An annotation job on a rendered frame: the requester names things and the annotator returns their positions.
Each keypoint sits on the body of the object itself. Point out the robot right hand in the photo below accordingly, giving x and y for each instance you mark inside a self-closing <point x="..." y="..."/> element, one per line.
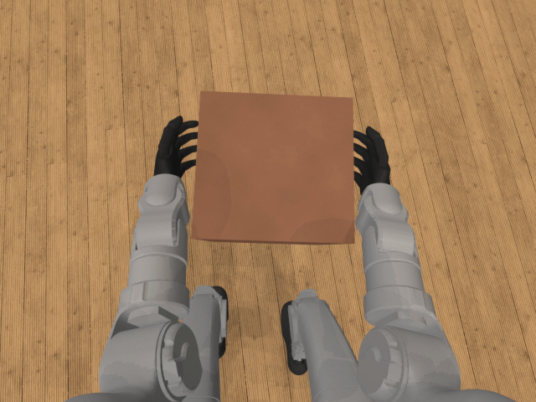
<point x="375" y="167"/>

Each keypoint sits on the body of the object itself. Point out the carton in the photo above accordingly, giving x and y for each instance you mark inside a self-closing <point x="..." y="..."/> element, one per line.
<point x="274" y="169"/>

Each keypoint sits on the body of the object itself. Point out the robot left shin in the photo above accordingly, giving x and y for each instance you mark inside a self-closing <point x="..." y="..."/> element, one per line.
<point x="206" y="290"/>

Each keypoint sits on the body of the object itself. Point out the robot right forearm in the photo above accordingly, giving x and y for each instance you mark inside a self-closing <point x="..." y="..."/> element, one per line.
<point x="395" y="291"/>

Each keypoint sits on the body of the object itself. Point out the left robot upper arm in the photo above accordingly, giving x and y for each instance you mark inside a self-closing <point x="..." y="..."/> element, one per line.
<point x="155" y="363"/>

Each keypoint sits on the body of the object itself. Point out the robot left forearm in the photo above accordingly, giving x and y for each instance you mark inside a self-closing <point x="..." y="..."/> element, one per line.
<point x="156" y="289"/>

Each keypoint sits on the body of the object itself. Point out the left robot foot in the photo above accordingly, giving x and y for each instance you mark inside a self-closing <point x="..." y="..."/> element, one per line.
<point x="222" y="292"/>

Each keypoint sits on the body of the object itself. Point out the right robot upper arm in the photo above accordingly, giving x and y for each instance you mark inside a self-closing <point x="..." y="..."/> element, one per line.
<point x="399" y="365"/>

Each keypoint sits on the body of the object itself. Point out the robot left hand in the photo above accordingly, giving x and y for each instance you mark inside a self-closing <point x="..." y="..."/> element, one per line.
<point x="169" y="157"/>

